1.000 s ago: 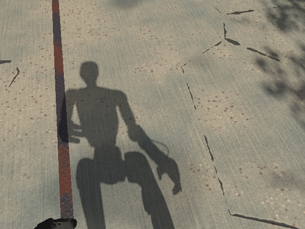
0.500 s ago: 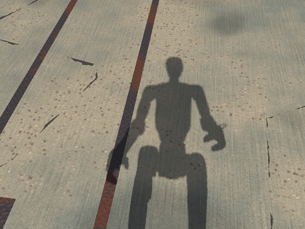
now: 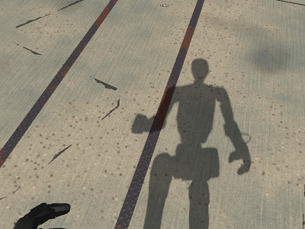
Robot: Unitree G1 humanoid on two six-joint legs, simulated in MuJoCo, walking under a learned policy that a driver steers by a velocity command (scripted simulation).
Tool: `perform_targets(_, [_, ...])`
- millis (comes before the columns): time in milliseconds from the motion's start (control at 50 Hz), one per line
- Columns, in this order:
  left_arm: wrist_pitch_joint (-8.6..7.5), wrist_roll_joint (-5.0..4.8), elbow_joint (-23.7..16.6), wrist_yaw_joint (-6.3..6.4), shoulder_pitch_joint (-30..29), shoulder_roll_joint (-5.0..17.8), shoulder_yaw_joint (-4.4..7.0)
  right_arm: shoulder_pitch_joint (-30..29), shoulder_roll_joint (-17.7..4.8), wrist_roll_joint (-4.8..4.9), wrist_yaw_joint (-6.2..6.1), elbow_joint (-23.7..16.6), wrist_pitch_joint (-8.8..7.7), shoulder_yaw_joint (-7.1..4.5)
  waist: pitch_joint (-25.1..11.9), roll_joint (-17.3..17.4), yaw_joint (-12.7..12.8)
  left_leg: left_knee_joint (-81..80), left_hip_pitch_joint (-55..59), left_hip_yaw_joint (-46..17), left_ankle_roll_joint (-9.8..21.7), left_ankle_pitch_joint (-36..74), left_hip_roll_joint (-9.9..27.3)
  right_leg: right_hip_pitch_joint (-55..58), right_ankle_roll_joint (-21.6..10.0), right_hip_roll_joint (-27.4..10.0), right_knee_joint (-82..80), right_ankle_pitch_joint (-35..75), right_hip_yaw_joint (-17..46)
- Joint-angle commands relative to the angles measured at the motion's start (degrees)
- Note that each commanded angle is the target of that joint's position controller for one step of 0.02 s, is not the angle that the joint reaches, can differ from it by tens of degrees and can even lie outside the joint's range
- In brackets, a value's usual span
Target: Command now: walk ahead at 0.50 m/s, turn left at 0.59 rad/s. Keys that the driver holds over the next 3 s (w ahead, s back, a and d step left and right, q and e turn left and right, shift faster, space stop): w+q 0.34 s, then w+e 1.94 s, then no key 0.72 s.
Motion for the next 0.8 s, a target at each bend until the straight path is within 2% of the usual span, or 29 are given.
perform_targets(20, [-1.7,-0.42,-4.78,-0.46,-3.35,7.05,2.19,0.73,-8.86,0.08,-0.58,-2.64,-0.06,-2.5,-1.59,9.19,1.8,-0.88,-1.55,-13.63,6.85,13.0,14.26,7.09,-1.7,1.87,-2.56,-3.76,-0.77])
perform_targets(40, [-2.02,-0.46,-4.2,-0.41,-0.69,7.59,2.61,-0.03,-8.65,0.01,-0.61,-2.87,0.15,-2.48,-2.15,10.2,3.36,1.23,-1.32,-14.5,6.23,14.5,14.07,10.38,-2.76,2.1,-3.65,-5.62,-1.44])
perform_targets(60, [-2.32,-0.17,-2.88,-0.11,4.44,8.68,3.38,-0.87,-7.35,-0.1,-0.53,-3.31,0.21,-2.01,-4.58,10.08,6.14,5.96,-2.37,-13.45,4.75,17.41,11.8,17.92,-4.34,1.98,-5.9,-5.06,-2.28])
perform_targets(80, [-2.6,0.89,-2.04,0.3,12.1,11.16,4.24,-1.35,-4.29,-0.64,-0.27,-4.3,0.0,-0.83,-11.52,6.81,9.74,18.81,-7.59,-9.93,2.66,14.76,8.7,31.59,-7.78,-4.97,-4.31,-6.35,3.58])
perform_targets(100, [-1.99,1.87,-0.6,0.58,19.75,16.17,5.56,5.67,-0.81,0.45,-0.31,-5.67,-0.44,0.27,-20.67,-8.68,8.54,38.7,-27.01,-1.58,-2.06,-4.15,0.45,53.24,-16.86,-18.48,-6.9,-16.89,26.72])
perform_targets(120, [-1.51,0.26,0.11,0.08,20.41,12.91,4.91,7.05,-4.49,0.95,-0.43,-5.57,-0.66,0.11,-20.31,-14.27,8.35,48.95,-37.3,-1.03,-3.01,-16.2,2.86,54.79,-18.86,-22.84,-12.21,-30.46,40.93])
perform_targets(140, [-1.08,-0.15,-0.82,0.28,17.45,8.57,3.71,2.43,-8.89,1.0,-0.38,-5.23,-0.41,-1.1,-11.98,-7.5,9.48,52.82,-40.45,-1.29,-3.46,-11.39,5.8,47.83,-16.34,-20.6,-13.67,-34.03,33.56])
perform_targets(160, [-0.48,0.25,-1.31,0.52,14.65,7.02,3.12,-1.68,-9.36,0.36,-0.4,-5.94,-0.06,-1.29,-7.08,-3.4,9.17,52.77,-39.52,1.15,-3.71,-7.1,7.85,40.69,-14.23,-18.15,-13.99,-28.4,24.98])
perform_targets(180, [-0.15,0.52,-0.92,0.6,12.49,5.81,2.65,-4.09,-8.65,-0.26,-0.22,-6.73,0.0,-1.39,-3.09,-2.15,8.12,50.08,-38.23,1.68,-3.82,-4.09,9.45,34.08,-13.6,-15.71,-15.41,-21.82,18.79])
perform_targets(200, [-0.2,0.85,-0.62,0.76,11.4,4.83,2.23,-4.41,-7.77,-0.25,0.07,-6.99,0.22,-1.54,-1.74,-3.3,6.76,47.88,-35.88,1.79,-3.68,-2.06,11.18,30.09,-12.85,-13.88,-16.74,-17.42,14.1])
perform_targets(240, [-0.57,0.59,0.18,0.82,11.02,4.82,2.34,-3.61,-5.22,0.38,0.54,-7.15,0.84,-1.11,-1.02,-4.57,5.74,45.17,-33.3,3.3,-3.8,-0.52,12.42,26.47,-13.02,-12.41,-19.4,-12.68,7.92])
perform_targets(320, [-1.02,0.44,2.02,0.95,12.12,7.83,3.37,-7.25,-3.55,-0.1,0.81,-8.98,1.21,-0.43,-0.45,-2.07,5.98,37.0,-36.24,3.93,-4.96,6.23,13.53,27.84,-14.75,-13.64,-21.83,-3.54,0.38])
perform_targets(340, [-0.88,0.42,2.28,0.98,12.05,8.22,3.46,-8.11,-3.43,-0.07,1.06,-9.09,1.09,-0.33,-0.47,-1.73,6.18,34.1,-36.13,4.32,-4.97,9.19,13.52,28.58,-14.4,-13.25,-21.86,-1.73,-1.89])
perform_targets(380, [-0.62,0.04,3.55,0.74,13.83,8.34,3.23,-11.47,-1.7,-0.35,1.53,-9.5,0.35,0.5,0.09,-0.68,7.5,25.81,-32.77,5.39,-4.39,14.09,12.4,27.74,-14.01,-11.58,-22.19,0.14,-5.04])
perform_targets(420, [-0.02,-0.9,4.85,0.55,15.62,9.29,3.19,-15.77,-0.89,-0.5,2.24,-10.5,-0.42,1.09,1.55,-0.45,8.47,18.63,-29.97,8.35,-3.94,16.43,11.29,27.64,-13.86,-10.88,-22.25,-0.02,-6.33])
perform_targets(480, [1.0,-2.0,6.54,0.29,18.69,11.36,3.48,-20.22,-1.98,-0.25,3.08,-11.91,-1.29,0.98,3.1,-1.17,9.1,11.95,-28.12,9.82,-3.21,14.1,10.11,31.2,-13.74,-12.99,-20.64,2.4,-4.04])
perform_targets(520, [1.69,-2.24,7.4,0.45,19.11,12.62,3.71,-18.8,-4.02,-0.22,3.26,-11.77,-1.73,0.2,1.9,-2.55,7.0,8.17,-23.63,10.08,-2.05,10.8,8.59,33.73,-12.67,-14.1,-16.82,8.23,-2.88])
perform_targets(540, [1.95,-2.42,7.65,0.58,18.36,12.91,3.64,-14.32,-5.57,-0.44,3.07,-10.53,-1.9,-0.67,-0.89,-2.79,3.68,5.29,-15.84,11.24,-0.93,11.71,7.05,33.13,-11.41,-13.01,-11.41,15.81,-4.14])
perform_targets(560, [1.97,-2.26,7.91,0.67,18.68,11.57,3.04,-6.18,-8.24,-0.83,2.54,-7.9,-1.87,-2.16,-6.31,-2.1,-0.47,4.36,-2.83,11.97,0.53,13.72,6.01,29.56,-9.66,-10.17,-1.63,19.95,-6.24])
perform_targets(580, [1.6,-0.76,6.56,0.66,18.46,7.91,1.53,3.79,-12.37,-1.75,1.6,-6.17,-1.55,-3.52,-14.89,2.01,-4.63,7.4,14.85,2.65,3.76,16.27,15.61,17.92,-6.97,-7.11,14.76,5.53,-8.15])
perform_targets(600, [0.73,-0.28,4.93,0.46,24.58,0.72,-0.61,5.23,-17.16,-2.66,1.08,-6.18,-1.22,-3.93,-22.93,17.39,-0.61,2.29,29.9,-23.14,11.92,9.35,31.05,-2.08,-3.26,2.25,34.65,-33.36,-7.11])
perform_targets(620, [0.11,-2.02,5.96,0.4,22.17,6.84,0.88,5.69,-12.12,-2.52,1.24,-6.26,-1.35,-2.81,-24.02,13.17,-3.16,-2.18,26.99,-28.38,12.54,3.53,30.87,-6.76,-3.24,1.0,42.44,-35.95,0.74])
perform_targets(640, [0.05,-3.1,4.37,0.33,18.13,9.06,1.77,2.87,-9.39,-1.92,1.31,-5.53,-1.61,-1.81,-14.78,12.22,-2.38,-3.02,21.18,-18.99,10.38,4.79,28.75,-11.22,-3.61,-1.46,44.16,-31.94,0.0])
perform_targets(660, [0.2,-2.58,4.02,0.53,15.88,8.48,1.74,-0.42,-7.31,-1.5,1.43,-5.09,-1.9,-1.16,-10.14,9.99,-0.72,-4.48,14.34,-12.27,8.83,7.62,26.07,-10.5,-3.66,-3.7,42.13,-27.15,-1.06])
perform_targets(680, [0.62,-1.75,4.03,0.7,14.94,8.1,1.99,-3.62,-5.48,-1.57,1.61,-4.82,-2.2,-0.7,-6.81,9.48,1.14,-6.65,8.16,-7.51,7.9,9.86,24.04,-8.51,-3.48,-5.08,39.57,-23.54,-1.16])
perform_targets(700, [1.51,-1.67,4.52,0.72,16.23,7.34,2.17,-5.8,-4.09,-1.87,1.7,-4.66,-2.74,-0.39,-5.14,10.08,3.13,-9.09,3.42,-3.55,7.21,12.2,22.6,-4.87,-3.26,-6.2,38.13,-20.76,-0.54])
perform_targets(740, [3.1,-1.89,4.75,0.75,17.42,4.53,1.79,-7.69,-3.74,-2.05,1.61,-3.64,-3.86,-0.67,-3.5,8.57,5.12,-12.78,-1.21,0.92,7.64,15.29,22.66,-2.03,-2.59,-6.5,36.54,-18.25,-0.6])
perform_targets(800, [4.15,-1.43,3.11,0.8,14.11,3.43,1.72,-8.01,-4.99,-2.35,0.89,-1.86,-4.53,-1.34,-0.34,6.28,5.63,-15.31,-2.06,7.33,7.41,18.74,22.66,-5.29,-1.73,-6.57,30.85,-12.38,0.33])
Next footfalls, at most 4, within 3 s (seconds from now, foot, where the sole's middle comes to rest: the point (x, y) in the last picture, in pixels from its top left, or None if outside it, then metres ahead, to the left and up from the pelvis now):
0.08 right None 0.23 -0.14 -0.78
0.58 left None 0.43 0.19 -0.78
1.08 right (149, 170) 0.73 -0.05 -0.78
1.58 left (119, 118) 1.06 0.09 -0.78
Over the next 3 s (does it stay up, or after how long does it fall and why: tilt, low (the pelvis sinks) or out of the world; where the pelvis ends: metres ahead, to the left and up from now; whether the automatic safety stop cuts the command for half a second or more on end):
stays up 1.34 -0.32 -0.01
